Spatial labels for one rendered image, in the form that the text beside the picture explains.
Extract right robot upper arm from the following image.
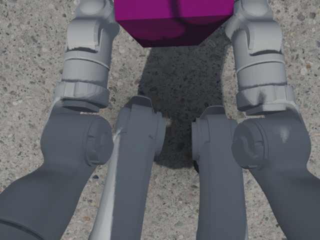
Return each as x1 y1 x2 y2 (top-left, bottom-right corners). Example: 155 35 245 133
231 117 320 240

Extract left robot thigh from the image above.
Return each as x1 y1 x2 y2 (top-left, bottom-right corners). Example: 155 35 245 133
88 104 166 240

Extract robot left forearm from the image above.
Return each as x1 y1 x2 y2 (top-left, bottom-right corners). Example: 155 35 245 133
40 0 120 152

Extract left robot upper arm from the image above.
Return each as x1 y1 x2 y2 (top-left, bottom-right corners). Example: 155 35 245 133
0 113 114 240

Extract robot right forearm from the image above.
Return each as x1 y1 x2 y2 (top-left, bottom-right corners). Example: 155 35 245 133
225 0 312 152

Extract robot right shin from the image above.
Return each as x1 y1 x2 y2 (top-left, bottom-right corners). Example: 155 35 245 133
196 105 238 164

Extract carton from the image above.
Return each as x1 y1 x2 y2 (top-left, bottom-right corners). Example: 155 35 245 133
114 0 234 48

